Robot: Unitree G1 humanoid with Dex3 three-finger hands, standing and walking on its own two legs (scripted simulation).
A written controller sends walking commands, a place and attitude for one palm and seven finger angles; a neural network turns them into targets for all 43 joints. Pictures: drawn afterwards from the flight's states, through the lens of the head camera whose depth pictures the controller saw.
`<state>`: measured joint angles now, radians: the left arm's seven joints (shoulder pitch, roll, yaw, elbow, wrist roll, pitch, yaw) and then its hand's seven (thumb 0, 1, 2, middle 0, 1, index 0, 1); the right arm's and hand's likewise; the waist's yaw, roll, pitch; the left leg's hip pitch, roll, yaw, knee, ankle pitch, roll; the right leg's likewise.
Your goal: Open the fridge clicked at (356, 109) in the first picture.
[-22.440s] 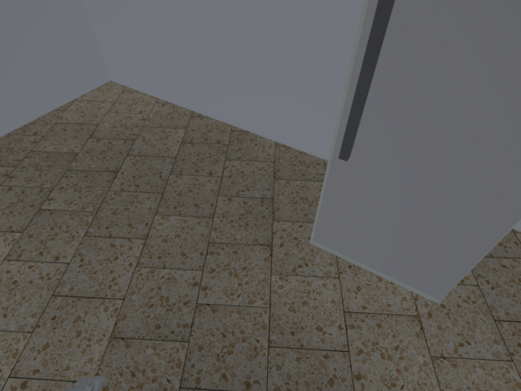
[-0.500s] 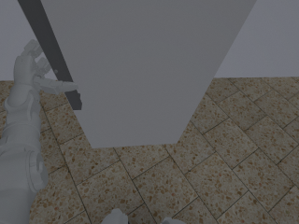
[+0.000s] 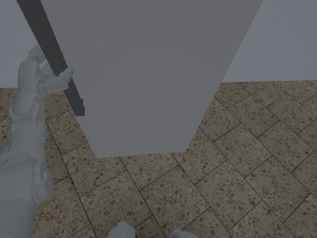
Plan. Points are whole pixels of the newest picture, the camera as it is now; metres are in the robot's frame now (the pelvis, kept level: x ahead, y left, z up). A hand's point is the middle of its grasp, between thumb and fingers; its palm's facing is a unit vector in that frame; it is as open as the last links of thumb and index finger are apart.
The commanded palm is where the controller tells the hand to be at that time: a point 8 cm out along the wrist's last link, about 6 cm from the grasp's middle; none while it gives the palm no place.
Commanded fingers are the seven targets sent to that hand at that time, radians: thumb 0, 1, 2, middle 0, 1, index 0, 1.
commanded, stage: grip the handle and tug to test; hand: left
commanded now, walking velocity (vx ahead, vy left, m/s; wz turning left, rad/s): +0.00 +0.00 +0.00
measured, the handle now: (58, 54) +0.54 +0.23 +0.13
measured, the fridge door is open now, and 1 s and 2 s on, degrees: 0 0 26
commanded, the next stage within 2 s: pull the door a little, standing still in 0.70 s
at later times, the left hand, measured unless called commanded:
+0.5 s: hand (63, 78) +0.48 +0.21 +0.11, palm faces +0.09 -1.00 +0.00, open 7.1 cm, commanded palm +0.45 +0.26 +0.11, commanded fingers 0.00 0.90 0.90 -0.45 -1.40 -0.45 -1.40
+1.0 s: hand (62, 78) +0.48 +0.21 +0.11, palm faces +0.07 -1.00 +0.01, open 7.0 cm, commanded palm +0.43 +0.26 +0.11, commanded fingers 0.00 0.90 0.90 -0.45 -1.40 -0.45 -1.40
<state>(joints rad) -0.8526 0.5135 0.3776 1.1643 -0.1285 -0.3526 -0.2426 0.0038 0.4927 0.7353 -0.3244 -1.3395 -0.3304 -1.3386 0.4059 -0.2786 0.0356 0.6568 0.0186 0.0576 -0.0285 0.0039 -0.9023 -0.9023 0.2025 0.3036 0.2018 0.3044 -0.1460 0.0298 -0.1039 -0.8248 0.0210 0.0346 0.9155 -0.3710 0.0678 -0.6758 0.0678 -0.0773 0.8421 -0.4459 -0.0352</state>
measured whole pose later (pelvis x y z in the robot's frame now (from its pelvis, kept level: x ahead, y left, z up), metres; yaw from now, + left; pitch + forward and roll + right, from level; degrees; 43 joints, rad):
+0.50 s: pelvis +0.00 -0.01 +0.00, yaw +0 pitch +16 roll -3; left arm -0.80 0.53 0.40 1.13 -0.15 -0.33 -0.25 0.01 0.54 0.75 -0.28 -1.35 -0.30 -1.35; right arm 0.40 -0.28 0.04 0.64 0.03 0.06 -0.03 0.00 -0.90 -0.90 0.20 0.30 0.20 0.30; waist -0.15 0.03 -0.11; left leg -0.81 0.03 0.03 0.90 -0.37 0.05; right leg -0.67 0.08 -0.07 0.83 -0.45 -0.05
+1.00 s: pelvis +0.04 -0.01 +0.01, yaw +0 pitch +16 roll -3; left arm -0.62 0.43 0.36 0.87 -0.20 -0.26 -0.24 0.01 0.56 0.73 -0.26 -1.36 -0.28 -1.35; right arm 0.35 -0.27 0.01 0.60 0.03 0.07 -0.01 0.00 -0.90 -0.90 0.20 0.30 0.20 0.30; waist -0.10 0.03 -0.13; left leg -0.72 0.02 0.05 0.85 -0.40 0.06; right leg -0.58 0.07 -0.05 0.78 -0.46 -0.04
